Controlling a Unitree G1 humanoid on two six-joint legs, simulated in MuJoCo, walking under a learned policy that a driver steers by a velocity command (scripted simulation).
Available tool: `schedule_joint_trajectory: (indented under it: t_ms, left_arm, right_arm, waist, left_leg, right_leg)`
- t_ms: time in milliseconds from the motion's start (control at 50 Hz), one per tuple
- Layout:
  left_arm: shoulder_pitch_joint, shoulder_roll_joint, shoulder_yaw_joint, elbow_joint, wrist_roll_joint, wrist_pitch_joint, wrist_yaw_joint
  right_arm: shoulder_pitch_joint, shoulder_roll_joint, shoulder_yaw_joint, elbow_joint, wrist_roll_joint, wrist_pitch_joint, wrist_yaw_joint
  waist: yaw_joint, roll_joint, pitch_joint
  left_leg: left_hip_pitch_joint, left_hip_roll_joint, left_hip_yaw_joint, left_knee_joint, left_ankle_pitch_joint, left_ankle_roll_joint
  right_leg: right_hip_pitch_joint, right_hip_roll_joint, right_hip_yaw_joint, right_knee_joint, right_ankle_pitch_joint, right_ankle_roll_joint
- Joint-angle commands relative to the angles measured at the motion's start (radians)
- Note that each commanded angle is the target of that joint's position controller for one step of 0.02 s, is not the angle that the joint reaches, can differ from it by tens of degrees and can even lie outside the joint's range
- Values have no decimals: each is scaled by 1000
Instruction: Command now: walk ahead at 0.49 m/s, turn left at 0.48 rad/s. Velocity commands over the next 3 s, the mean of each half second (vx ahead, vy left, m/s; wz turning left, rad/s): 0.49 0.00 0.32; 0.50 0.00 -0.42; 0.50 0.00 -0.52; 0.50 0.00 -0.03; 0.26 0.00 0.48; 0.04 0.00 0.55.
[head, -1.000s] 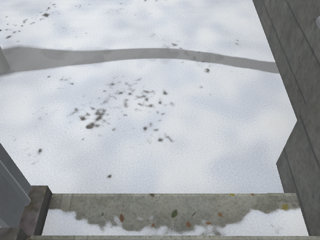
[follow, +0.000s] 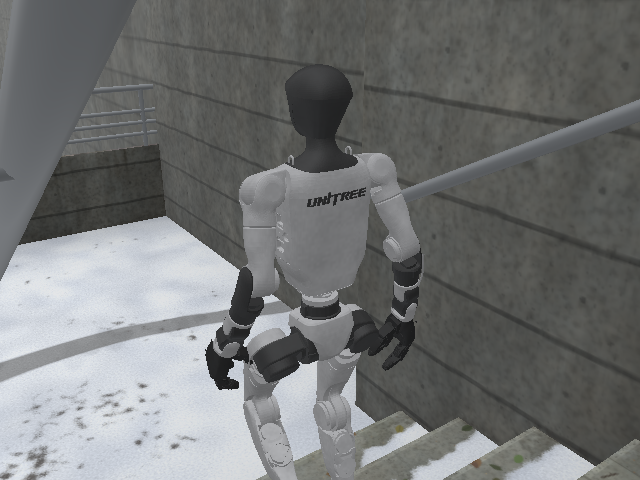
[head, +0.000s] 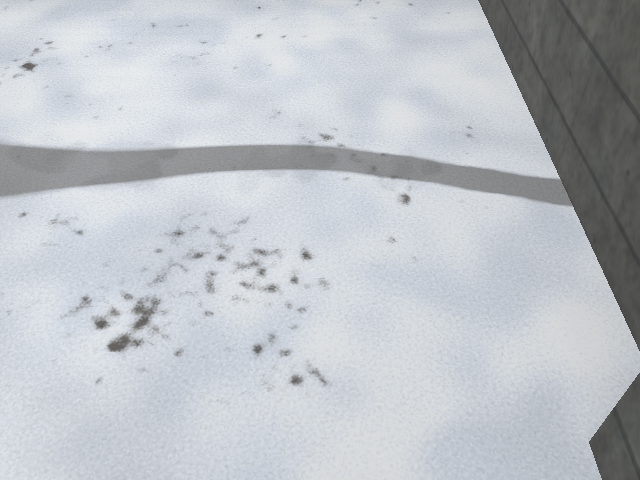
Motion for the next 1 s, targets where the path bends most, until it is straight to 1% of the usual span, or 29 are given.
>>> schedule_joint_trajectory:
  t_ms: [20, 60, 100, 160, 220, 300, 320, 340, 360, 380, 400, 420, 440, 460, 500, 520, 560, 600, 640, 680, 760, 780, 840, 880, 900, 920, 940, 960, 1000]
  left_arm:
    - [66, -69, -16, -15, -15, -14, 35]
    - [79, -56, -26, 19, -58, -26, 43]
    - [171, 26, -8, 87, -30, -32, 48]
    - [147, 4, -33, 81, -13, -66, 90]
    - [181, 46, -40, 121, 19, -58, 38]
    - [359, 137, 0, 220, -42, -20, 64]
    - [346, 154, 11, 218, -30, -3, 58]
    - [293, 183, 18, 204, 29, 10, 31]
    - [237, 180, 21, 188, 9, 19, -1]
    - [321, 143, 22, 215, 8, 22, -48]
    - [498, 5, -3, 212, -18, 18, -72]
    - [203, 123, 29, 94, -69, -5, -72]
    - [25, 139, 33, 2, -86, -31, -54]
    - [4, 112, 25, -2, -80, -38, -31]
    - [72, 17, 9, 33, -36, -44, -2]
    - [40, -18, 14, 45, -21, -30, -4]
    - [55, 13, 31, 43, -9, 1, -15]
    - [-5, -33, -2, 11, 6, -4, -25]
    - [-67, 26, 1, -6, -19, -6, -16]
    - [-116, 51, 5, -29, -29, 18, -23]
    - [-336, 99, 7, -87, -26, 20, -29]
    - [-542, 73, 20, -151, -245, 18, -27]
    - [-491, 21, 5, -141, -205, 33, -47]
    - [-88, 119, 69, -6, -178, 60, -16]
    - [130, 208, 103, 65, -163, 78, 4]
    - [162, 325, 112, 86, -123, 51, 13]
    - [219, 274, 109, 62, -121, 61, 29]
    - [273, 280, 111, 66, -109, 71, 47]
    - [-4, 203, 93, -21, -123, 62, 68]
  right_arm:
    - [-150, -43, -18, -104, -25, 17, -34]
    - [-166, -4, -12, -74, -29, 35, -26]
    - [-104, 36, 9, -59, -41, 36, 9]
    - [-302, -22, 10, -96, -17, 19, -4]
    - [-397, -83, -8, -165, -28, 58, -7]
    - [-599, -61, 11, -207, -57, 52, -13]
    - [-544, -61, 7, -173, -42, 43, -20]
    - [-310, -86, -12, -94, -29, 34, -27]
    - [-83, -212, -72, -7, -11, 22, -38]
    - [139, -285, -109, 37, -21, 37, -39]
    - [306, -300, -104, 63, -25, 49, -34]
    - [390, -249, -108, 117, -59, 38, -45]
    - [272, -268, -113, 116, -35, 26, -44]
    - [113, -189, -88, 75, -9, 31, -41]
    - [-110, 13, -12, 18, -30, 4, -49]
    - [-169, 29, 0, -1, -10, -23, -60]
    - [-79, -17, -5, 53, -8, -38, -74]
    - [-82, 66, 27, 53, -42, -52, -105]
    - [-83, 47, 35, 33, -39, -55, -122]
    - [-59, 13, 42, 48, -57, -40, -93]
    - [184, -9, 25, 139, -32, -17, -115]
    - [96, -100, -37, 114, 141, 16, -172]
    - [108, -103, -56, 88, 96, 61, -176]
    - [16, -87, -69, 62, 80, 46, -150]
    - [-40, -88, -75, 39, 77, 25, -141]
    - [121, 12, -46, 9, 87, -7, -111]
    - [36, -68, -53, -53, 102, -40, -101]
    - [-99, -45, -39, -153, 139, -55, -99]
    - [-201, -101, -68, -167, 128, -31, -148]
  waist:
    - [48, 19, 83]
    - [6, -80, 174]
    - [1, -49, 119]
    - [63, 22, 107]
    - [38, -58, 205]
    - [168, -22, 298]
    - [152, -5, 248]
    - [38, -33, 172]
    - [-70, 73, 112]
    - [-143, 185, -82]
    - [-108, 283, -459]
    - [-227, 161, -249]
    - [-202, 131, -90]
    - [-128, -8, 11]
    - [41, -59, 161]
    - [57, -19, 204]
    - [58, 41, 139]
    - [30, -77, 131]
    - [20, -39, 100]
    - [45, 29, 142]
    - [-79, -43, 283]
    - [-138, -103, 360]
    - [-124, -12, 223]
    - [76, -45, -17]
    - [212, -110, -80]
    - [120, -325, -314]
    - [194, -250, -487]
    - [200, -202, -464]
    - [68, 100, -212]
  left_leg:
    - [-582, 228, -82, -321, 350, -4]
    - [-238, 283, 11, -655, 510, 6]
    - [-112, 257, 31, -569, 643, 16]
    - [-98, 300, 11, -1128, 1213, 20]
    - [155, 228, 113, -1006, 1050, 29]
    - [-50, 230, 130, -1350, 770, 16]
    - [80, 208, 156, -1386, 784, 8]
    - [364, 194, 168, -1257, 926, 7]
    - [677, 162, 225, -1415, 964, 26]
    - [1157, 258, 145, -1237, 1266, 155]
    - [1546, 487, -65, -972, 1686, 382]
    - [1431, 483, -134, -1079, 1519, 336]
    - [1166, 494, -147, -1215, 983, 299]
    - [904, 516, -169, -1313, 558, 263]
    - [337, 448, -50, -1378, 551, 201]
    - [156, 426, 3, -1463, 528, 192]
    - [161, 436, -9, -1473, 518, 246]
    - [294, 422, 50, -1348, 571, 211]
    - [247, 318, 187, -1269, 464, 137]
    - [27, 317, 195, -1297, 355, 131]
    - [526, 421, 81, -1182, 363, 129]
    - [422, 360, 128, -1049, 395, 62]
    - [476, 334, 196, -856, 635, 40]
    - [288, 295, 248, -453, 836, 4]
    - [13, 221, 280, -36, 441, -64]
    - [-399, 177, 132, 340, -294, -99]
    - [-467, 192, 19, 304, -277, -107]
    - [-615, 191, 2, 171, -162, -90]
    - [-559, 234, 11, -89, 154, -85]
  right_leg:
    - [323, -393, 396, -187, 495, -275]
    - [-78, -325, 244, -312, 523, -269]
    - [-143, -312, 194, -239, 425, -250]
    - [-30, -191, 14, -78, 182, -97]
    - [-228, -245, 15, -123, 28, -106]
    - [232, -314, 130, 23, 140, -103]
    - [230, -286, 107, 106, 216, -97]
    - [130, -270, 55, 290, 394, -59]
    - [-24, -216, 2, 499, 337, -21]
    - [-298, -134, -27, 882, 65, 52]
    - [-406, -41, 72, 1282, -464, 91]
    - [-680, -31, 90, 1388, -480, 82]
    - [-807, -88, 79, 1317, -391, 43]
    - [-758, -150, 139, 1168, -217, -5]
    - [-465, -231, 251, 785, 164, -82]
    - [-350, -229, 227, 611, 260, -88]
    - [-335, -191, 211, 597, 297, -81]
    - [-498, -236, 320, 320, 582, -56]
    - [-339, -214, 228, 53, 903, -8]
    - [-93, -166, 148, 162, 948, -14]
    - [-483, -201, 160, -91, 744, -11]
    - [-505, -102, 175, -126, 797, 5]
    - [-308, -67, 32, -224, 740, -1]
    - [272, 0, -43, -219, 824, -66]
    - [601, -87, 49, -213, 998, -154]
    - [1064, -332, 340, 137, 1354, -336]
    - [1102, -351, 462, 71, 1098, -409]
    - [1072, -405, 630, -139, 508, -406]
    - [578, -432, 749, -326, 118, -334]
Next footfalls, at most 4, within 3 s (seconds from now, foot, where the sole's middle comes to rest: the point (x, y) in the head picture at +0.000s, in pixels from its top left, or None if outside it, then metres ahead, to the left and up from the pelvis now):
0.36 left None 0.34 0.21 -0.92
0.88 right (311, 452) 0.75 0.03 -1.08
1.26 left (231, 383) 0.96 0.26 -1.08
1.78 right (342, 336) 1.12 -0.07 -1.08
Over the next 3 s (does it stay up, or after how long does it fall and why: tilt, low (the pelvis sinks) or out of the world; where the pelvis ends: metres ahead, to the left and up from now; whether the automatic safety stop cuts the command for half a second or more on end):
stays up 1.37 -0.04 -0.30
